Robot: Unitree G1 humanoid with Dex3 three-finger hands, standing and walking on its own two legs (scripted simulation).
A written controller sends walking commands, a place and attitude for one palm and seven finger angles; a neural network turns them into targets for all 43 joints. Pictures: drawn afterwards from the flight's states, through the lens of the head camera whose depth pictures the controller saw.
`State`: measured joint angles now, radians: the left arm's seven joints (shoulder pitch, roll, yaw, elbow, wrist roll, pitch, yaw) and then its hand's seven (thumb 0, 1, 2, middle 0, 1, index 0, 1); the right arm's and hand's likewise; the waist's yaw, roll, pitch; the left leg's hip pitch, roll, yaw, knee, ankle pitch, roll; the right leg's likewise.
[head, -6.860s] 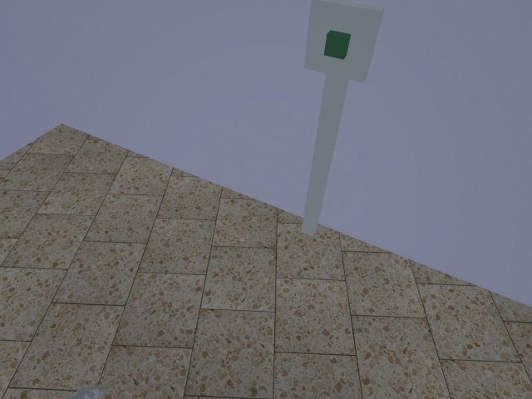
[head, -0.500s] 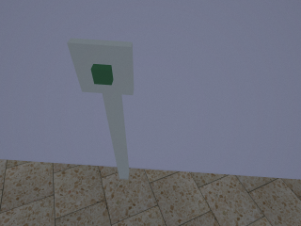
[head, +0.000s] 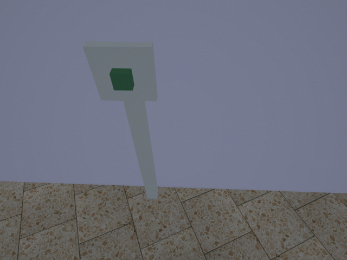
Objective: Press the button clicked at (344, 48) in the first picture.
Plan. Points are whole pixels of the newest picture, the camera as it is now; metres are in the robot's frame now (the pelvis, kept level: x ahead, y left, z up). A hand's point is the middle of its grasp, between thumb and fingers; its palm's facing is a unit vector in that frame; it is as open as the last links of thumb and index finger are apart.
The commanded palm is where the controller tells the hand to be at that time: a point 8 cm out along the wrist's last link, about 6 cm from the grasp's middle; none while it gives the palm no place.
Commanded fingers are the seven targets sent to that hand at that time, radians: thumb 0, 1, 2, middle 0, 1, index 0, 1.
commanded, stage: come to a stop and stand still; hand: left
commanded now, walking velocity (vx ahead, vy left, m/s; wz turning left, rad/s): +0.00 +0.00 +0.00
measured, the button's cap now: (122, 78) +0.55 +0.18 +0.13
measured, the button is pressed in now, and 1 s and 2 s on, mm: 0 0 0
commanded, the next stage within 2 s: look again from close up in 0.34 s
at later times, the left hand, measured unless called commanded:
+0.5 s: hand out of the picture -0.01 +0.16 -0.16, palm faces +0.00 -0.98 -0.20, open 7.3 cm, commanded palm none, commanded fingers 0.00 0.90 0.90 -0.20 -0.30 -0.20 -0.30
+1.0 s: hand out of the picture +0.03 +0.14 -0.16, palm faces +0.01 -0.98 -0.21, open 7.3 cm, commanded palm none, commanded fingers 0.00 0.90 0.90 -0.20 -0.30 -0.20 -0.30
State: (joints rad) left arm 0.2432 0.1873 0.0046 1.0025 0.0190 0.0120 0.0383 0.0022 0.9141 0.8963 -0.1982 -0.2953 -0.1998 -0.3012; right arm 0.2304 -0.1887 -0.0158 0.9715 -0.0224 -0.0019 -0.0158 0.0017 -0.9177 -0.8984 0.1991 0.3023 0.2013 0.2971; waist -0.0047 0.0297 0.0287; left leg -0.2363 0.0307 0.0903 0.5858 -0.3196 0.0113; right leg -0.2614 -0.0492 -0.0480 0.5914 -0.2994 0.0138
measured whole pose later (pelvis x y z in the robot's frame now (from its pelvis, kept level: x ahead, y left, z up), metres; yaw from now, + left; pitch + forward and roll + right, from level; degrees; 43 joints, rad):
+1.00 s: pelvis +0.03 -0.03 +0.01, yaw +0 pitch +0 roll +1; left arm 0.27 0.16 0.00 1.12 0.02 -0.02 0.03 0.00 0.92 0.90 -0.20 -0.30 -0.20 -0.30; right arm 0.26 -0.16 0.01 1.13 -0.02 -0.02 -0.03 0.00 -0.92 -0.90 0.20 0.30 0.20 0.30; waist 0.00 0.00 0.02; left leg -0.16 0.06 0.08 0.45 -0.28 -0.04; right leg -0.21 -0.01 -0.06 0.50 -0.29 -0.03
